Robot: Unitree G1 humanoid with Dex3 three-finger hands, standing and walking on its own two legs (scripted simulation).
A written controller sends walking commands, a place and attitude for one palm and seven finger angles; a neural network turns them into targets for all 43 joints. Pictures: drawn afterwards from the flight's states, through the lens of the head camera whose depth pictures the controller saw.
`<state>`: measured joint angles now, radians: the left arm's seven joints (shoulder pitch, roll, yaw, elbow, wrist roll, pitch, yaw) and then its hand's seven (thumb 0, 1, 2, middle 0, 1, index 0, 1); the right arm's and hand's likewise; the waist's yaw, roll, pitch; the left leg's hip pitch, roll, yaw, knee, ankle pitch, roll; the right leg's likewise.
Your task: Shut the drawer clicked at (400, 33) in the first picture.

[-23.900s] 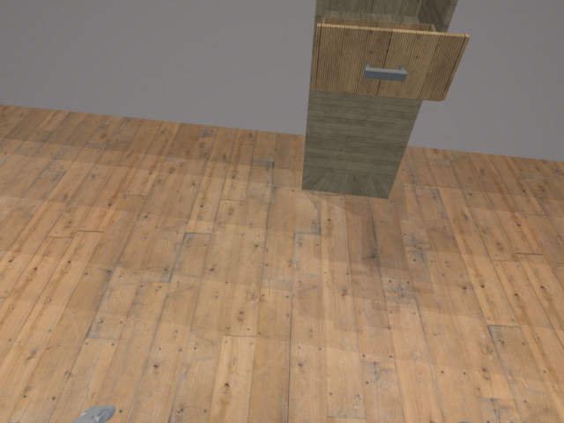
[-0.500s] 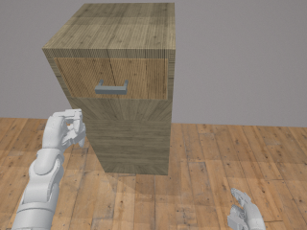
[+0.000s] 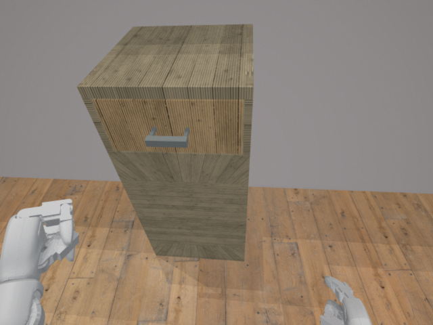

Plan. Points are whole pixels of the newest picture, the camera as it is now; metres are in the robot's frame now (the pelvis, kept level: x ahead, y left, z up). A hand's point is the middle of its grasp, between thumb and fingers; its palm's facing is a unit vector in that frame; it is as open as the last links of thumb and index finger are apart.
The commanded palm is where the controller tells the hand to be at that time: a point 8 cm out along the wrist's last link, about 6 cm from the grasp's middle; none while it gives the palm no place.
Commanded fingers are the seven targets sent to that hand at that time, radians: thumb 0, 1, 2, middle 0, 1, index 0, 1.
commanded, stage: draw the hand back to the body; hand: left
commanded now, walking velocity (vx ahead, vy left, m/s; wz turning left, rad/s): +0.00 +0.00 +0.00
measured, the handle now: (168, 136) +0.56 +0.19 +0.03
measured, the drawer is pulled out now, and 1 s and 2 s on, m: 0.00 0.00 0.00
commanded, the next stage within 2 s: step back with the hand held close in 0.28 s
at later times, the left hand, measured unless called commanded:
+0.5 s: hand (46, 236) +0.19 +0.25 +0.17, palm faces +0.39 -0.81 -0.43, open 3.2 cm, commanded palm +0.13 +0.29 +0.17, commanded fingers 0.00 0.90 0.90 -1.40 -1.60 -1.40 -1.60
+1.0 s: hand (9, 287) +0.12 +0.27 +0.16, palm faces +0.32 -0.79 -0.52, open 3.2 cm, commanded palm +0.06 +0.31 +0.17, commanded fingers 0.00 0.90 0.90 -1.40 -1.60 -1.40 -1.60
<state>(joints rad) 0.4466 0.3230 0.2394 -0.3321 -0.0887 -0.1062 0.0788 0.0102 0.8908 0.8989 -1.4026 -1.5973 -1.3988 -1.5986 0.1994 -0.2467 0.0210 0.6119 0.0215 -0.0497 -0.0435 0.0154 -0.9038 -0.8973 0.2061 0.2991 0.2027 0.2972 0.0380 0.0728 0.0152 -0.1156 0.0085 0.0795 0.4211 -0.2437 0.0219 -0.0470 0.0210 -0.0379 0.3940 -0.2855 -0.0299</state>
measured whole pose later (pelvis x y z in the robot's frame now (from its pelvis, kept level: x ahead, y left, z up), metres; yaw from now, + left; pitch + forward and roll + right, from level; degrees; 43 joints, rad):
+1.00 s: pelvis -0.07 +0.03 -0.01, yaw -1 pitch +0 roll -1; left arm 0.64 0.41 0.40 -0.58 -0.05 -0.21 0.12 0.01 0.89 0.90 -1.40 -1.60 -1.40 -1.60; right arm 0.18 -0.23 -0.01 0.52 0.02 -0.02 -0.06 0.01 -0.90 -0.90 0.21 0.30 0.20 0.30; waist 0.01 0.03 0.06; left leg -0.35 0.00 0.11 0.54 -0.19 0.07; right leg -0.30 0.00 -0.02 0.54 -0.24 0.01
